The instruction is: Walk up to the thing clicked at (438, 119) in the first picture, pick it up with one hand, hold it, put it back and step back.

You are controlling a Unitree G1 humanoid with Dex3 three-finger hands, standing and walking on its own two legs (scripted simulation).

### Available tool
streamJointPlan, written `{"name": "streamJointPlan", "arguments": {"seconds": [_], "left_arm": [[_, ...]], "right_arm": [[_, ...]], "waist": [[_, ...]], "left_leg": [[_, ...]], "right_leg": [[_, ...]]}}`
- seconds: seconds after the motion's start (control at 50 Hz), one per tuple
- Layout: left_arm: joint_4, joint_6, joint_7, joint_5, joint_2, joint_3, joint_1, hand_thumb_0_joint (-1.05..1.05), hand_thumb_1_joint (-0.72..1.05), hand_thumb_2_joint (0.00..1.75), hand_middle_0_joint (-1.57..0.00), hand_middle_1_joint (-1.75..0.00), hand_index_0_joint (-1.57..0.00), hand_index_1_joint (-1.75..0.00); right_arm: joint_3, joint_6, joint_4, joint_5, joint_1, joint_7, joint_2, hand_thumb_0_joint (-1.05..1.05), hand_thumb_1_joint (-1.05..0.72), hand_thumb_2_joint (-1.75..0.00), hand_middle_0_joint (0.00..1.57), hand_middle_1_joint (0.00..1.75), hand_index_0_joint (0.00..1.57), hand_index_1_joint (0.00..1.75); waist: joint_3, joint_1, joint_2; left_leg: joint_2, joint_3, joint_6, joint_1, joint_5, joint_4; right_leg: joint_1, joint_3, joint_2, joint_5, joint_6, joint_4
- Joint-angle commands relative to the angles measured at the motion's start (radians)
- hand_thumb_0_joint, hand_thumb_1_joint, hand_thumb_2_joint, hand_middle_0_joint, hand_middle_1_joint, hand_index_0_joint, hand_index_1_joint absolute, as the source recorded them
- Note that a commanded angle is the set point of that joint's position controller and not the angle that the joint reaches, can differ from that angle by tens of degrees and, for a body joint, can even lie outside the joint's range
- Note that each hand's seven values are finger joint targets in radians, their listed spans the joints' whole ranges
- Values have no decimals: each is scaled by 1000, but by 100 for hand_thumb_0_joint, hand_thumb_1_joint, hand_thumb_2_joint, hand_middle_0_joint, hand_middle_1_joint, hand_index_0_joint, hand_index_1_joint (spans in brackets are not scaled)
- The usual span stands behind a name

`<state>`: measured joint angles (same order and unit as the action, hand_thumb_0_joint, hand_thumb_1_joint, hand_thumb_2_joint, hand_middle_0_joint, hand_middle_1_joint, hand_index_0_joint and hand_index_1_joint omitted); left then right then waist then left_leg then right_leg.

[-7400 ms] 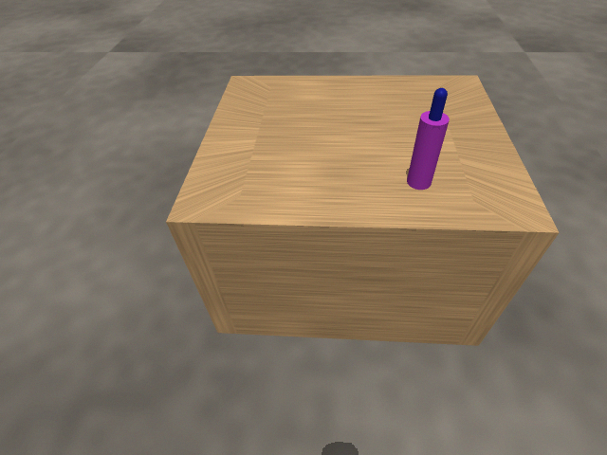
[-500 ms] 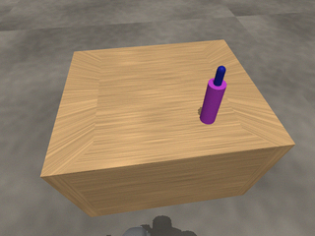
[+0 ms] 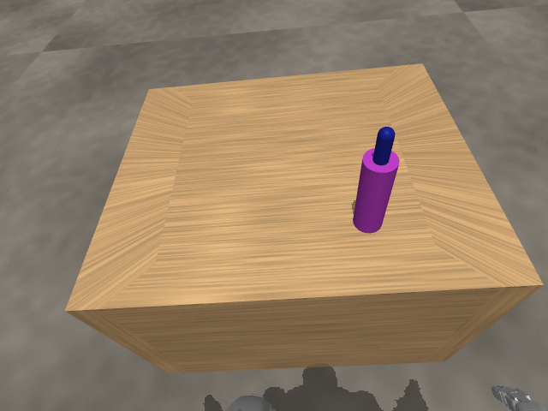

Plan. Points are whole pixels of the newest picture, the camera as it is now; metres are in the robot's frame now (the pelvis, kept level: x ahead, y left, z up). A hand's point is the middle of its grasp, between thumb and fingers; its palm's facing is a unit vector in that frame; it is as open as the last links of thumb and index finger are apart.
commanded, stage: walk up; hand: right
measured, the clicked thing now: (375, 182) +0.52 -0.15 -0.03
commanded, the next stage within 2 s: stand in 1.60 s
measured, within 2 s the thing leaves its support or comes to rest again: neither
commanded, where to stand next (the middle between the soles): +0.03 +0.03 m, yaw +2 degrees
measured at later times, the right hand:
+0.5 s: hand out of the picture +0.13 -0.23 -0.15, palm faces -0.09 +0.93 -0.37, open 7.3 cm
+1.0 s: hand out of the picture +0.10 -0.22 -0.13, palm faces -0.07 +0.94 -0.32, open 7.4 cm
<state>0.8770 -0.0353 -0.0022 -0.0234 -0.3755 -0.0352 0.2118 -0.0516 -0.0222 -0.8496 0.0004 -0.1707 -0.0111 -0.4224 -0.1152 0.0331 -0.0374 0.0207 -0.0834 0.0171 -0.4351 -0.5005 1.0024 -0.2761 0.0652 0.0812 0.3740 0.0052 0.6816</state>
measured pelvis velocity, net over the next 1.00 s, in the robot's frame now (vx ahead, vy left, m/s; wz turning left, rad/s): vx -0.01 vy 0.02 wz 0.06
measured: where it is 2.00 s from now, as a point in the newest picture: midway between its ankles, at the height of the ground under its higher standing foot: outside the picture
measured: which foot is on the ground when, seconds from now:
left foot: up 0.00-0.12, down 0.14-1.00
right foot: down 0.00-1.00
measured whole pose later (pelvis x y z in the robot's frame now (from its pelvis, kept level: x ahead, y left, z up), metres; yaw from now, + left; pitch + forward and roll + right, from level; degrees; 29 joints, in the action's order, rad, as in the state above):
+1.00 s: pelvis -0.01 +0.02 +0.02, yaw +4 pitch -3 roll +0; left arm 1.12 -0.03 -0.01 0.00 -0.36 0.00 0.09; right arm -0.01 -0.01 -1.11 0.00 -0.07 0.02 -0.36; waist -0.07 0.01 -0.01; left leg -0.02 -0.02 -0.02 -0.17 -0.20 0.41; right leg -0.15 -0.01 0.05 0.20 0.05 0.40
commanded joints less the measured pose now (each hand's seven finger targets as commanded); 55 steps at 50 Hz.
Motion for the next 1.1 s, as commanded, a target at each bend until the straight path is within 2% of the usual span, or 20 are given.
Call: {"name": "streamJointPlan", "arguments": {"seconds": [0.0,0.1,0.12,0.14,0.16,0.18,0.26,0.28,0.3,0.32,0.34,0.38,0.42,0.46,0.48,0.5,0.56,0.6,0.8,1.08], "left_arm": [[-54,-23,32,-4,-301,-92,75,0,90,90,-20,-30,-20,-30],[-89,-2,32,26,-287,-71,1,0,90,90,-20,-30,-20,-30],[-101,-1,31,31,-245,-56,3,0,90,90,-20,-30,-20,-30],[-102,8,33,45,-197,-41,6,0,90,90,-20,-30,-20,-30],[-74,18,41,38,-238,-56,-33,0,90,90,-20,-30,-20,-30],[-73,19,38,37,-232,-51,-32,0,90,90,-20,-30,-20,-30],[25,-6,36,29,-208,-49,91,0,90,90,-20,-30,-20,-30],[36,-16,40,14,-243,-57,84,0,90,90,-20,-30,-20,-30],[21,-28,46,-2,-313,-69,56,0,90,90,-20,-30,-20,-30],[14,-25,43,1,-381,-78,-14,0,90,90,-20,-30,-20,-30],[-6,-28,41,-3,-374,-76,-62,0,90,90,-20,-30,-20,-30],[-4,-29,42,-4,-331,-62,-112,0,90,90,-20,-30,-20,-30],[1,-21,34,2,-280,-46,-141,0,90,90,-20,-30,-20,-30],[3,-6,29,24,-185,-19,-70,0,90,90,-20,-30,-20,-30],[29,5,31,26,-212,-27,-53,0,90,90,-20,-30,-20,-30],[51,1,30,26,-219,-30,-53,0,90,90,-20,-30,-20,-30],[95,-15,26,29,-222,-27,-24,0,90,90,-20,-30,-20,-30],[96,-18,23,21,-256,-27,-80,0,90,90,-20,-30,-20,-30],[160,-13,13,21,-225,-6,-152,0,90,90,-20,-30,-20,-30],[199,-9,14,15,-210,-12,-185,0,90,90,-20,-30,-20,-30]], "right_arm": [[-47,29,70,-9,24,7,-133,0,-90,-90,20,30,20,30],[-67,41,22,-21,-55,10,-158,0,-90,-90,20,30,20,30],[-84,46,20,-34,-83,7,-216,0,-90,-90,20,30,20,30],[-92,46,50,-24,-16,9,-282,0,-90,-90,20,30,20,30],[-89,44,40,-9,-11,12,-278,0,-90,-90,20,30,20,30],[-81,40,33,-12,-3,9,-244,0,-90,-90,20,30,20,30],[-46,18,34,-5,131,7,-201,0,-90,-90,20,30,20,30],[-33,11,33,4,122,10,-159,0,-90,-90,20,30,20,30],[-24,7,41,8,108,15,-127,0,-90,-90,20,30,20,30],[-38,-1,24,3,93,7,-149,0,-90,-90,20,30,20,30],[-50,-6,1,-5,77,7,-172,0,-90,-90,20,30,20,30],[-52,2,-19,3,55,17,-163,0,-90,-90,20,30,20,30],[-53,25,-69,-1,-34,20,-148,0,-90,-90,20,30,20,30],[-57,45,-49,-24,41,13,-203,0,-90,-90,20,30,20,30],[-58,49,-49,-12,68,14,-236,0,-90,-90,20,30,20,30],[-54,48,-53,-16,94,16,-222,0,-90,-90,20,30,20,30],[-27,39,-55,-4,178,12,-167,0,-90,-90,20,30,20,30],[-20,31,-80,2,135,14,-156,0,-90,-90,20,30,20,30],[-10,33,-163,-2,170,24,-154,0,-90,-90,20,30,20,30],[-9,33,-221,1,149,21,-140,0,-90,-90,20,30,20,30]], "waist": [[126,41,264],[195,-37,206],[238,-54,56],[250,-33,-136],[227,-55,-149],[201,-43,-113],[155,37,-123],[152,34,-45],[134,14,78],[113,-7,166],[75,-26,156],[51,-51,159],[105,-92,151],[158,-23,-30],[165,-25,-69],[143,-15,-71],[141,18,-82],[146,-22,-31],[102,-24,23],[147,-30,54]], "left_leg": [[-28,56,-6,-91,28,-184],[-5,97,41,223,362,-501],[-108,-66,91,362,537,-515],[-292,-309,215,321,627,-523],[-353,-354,298,232,599,-544],[-319,-277,287,234,583,-540],[-170,-88,131,128,561,-391],[-141,-66,83,81,513,-323],[-52,-20,24,-5,393,-223],[-18,21,8,29,6,-145],[-38,-1,3,66,-57,-81],[-55,11,12,91,1,-168],[-66,14,28,259,303,-470],[-256,-279,122,312,482,-598],[-303,-294,204,235,467,-578],[-288,-276,200,175,455,-580],[-159,-76,70,136,448,-510],[-113,-49,35,156,302,-526],[-129,-47,25,229,220,-665],[-130,0,6,317,402,-683]], "right_leg": [[263,-184,207,-811,-202,-117],[91,-110,168,-682,-126,37],[-43,-67,112,-529,-70,174],[-113,4,-39,-77,-13,240],[-62,-52,-37,283,-22,289],[-79,-80,-23,313,-29,263],[88,-21,-46,-82,-23,-156],[144,-109,0,-151,-42,-218],[138,-359,161,-185,-108,-293],[18,-474,315,-205,-237,-317],[-51,-490,343,-245,-279,-310],[-57,-332,254,-312,-223,-252],[-74,-170,134,-366,-105,-121],[-118,-53,-37,-111,-11,52],[-44,-62,-46,150,-15,55],[4,-75,-43,159,-23,39],[110,-104,-2,-201,-35,-155],[102,-172,52,-218,-61,-203],[85,-154,40,-169,-34,-327],[144,-144,52,-288,-20,-385]]}}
